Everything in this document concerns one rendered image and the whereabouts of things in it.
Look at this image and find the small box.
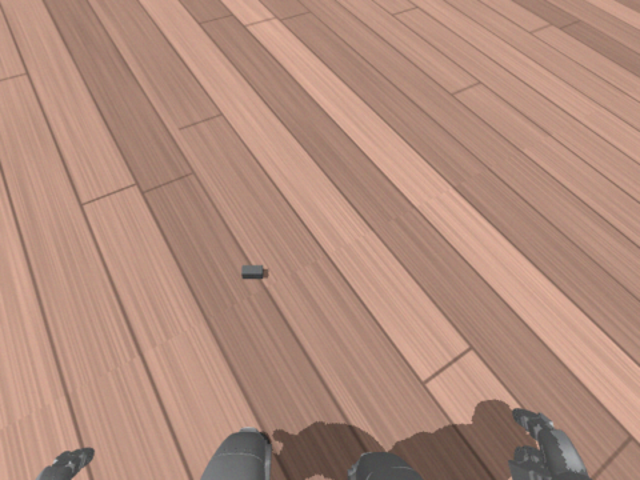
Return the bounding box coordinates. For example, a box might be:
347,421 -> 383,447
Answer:
241,265 -> 263,279

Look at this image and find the right robot hand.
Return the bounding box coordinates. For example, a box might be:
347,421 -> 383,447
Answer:
508,408 -> 589,480

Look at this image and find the left robot hand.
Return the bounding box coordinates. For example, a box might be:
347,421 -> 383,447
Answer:
35,448 -> 94,480

